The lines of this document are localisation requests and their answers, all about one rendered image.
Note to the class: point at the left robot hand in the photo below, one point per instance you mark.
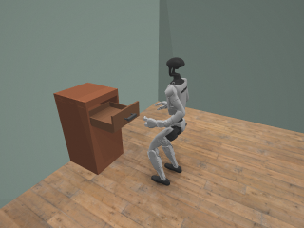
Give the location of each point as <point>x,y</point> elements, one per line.
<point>149,122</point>

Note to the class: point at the handle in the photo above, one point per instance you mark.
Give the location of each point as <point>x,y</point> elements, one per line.
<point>133,115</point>

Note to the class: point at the right robot upper arm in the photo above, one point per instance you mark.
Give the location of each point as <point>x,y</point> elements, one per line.
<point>187,95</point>

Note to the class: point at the drawer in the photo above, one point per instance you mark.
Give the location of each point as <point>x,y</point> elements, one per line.
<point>110,116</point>

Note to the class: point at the left robot upper arm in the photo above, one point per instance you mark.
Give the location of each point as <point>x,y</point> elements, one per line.
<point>172,94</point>

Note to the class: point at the right robot shin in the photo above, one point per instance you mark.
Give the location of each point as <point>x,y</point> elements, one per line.
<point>170,154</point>

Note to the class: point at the cabinet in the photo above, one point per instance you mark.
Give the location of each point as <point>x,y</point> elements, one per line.
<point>88,146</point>

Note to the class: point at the left robot forearm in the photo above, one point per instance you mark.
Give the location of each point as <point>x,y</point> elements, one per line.
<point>172,120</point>

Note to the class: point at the right robot hand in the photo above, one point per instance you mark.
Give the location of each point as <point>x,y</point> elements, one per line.
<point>164,105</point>

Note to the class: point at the robot torso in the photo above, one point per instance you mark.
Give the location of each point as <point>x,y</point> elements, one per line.
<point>182,94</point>

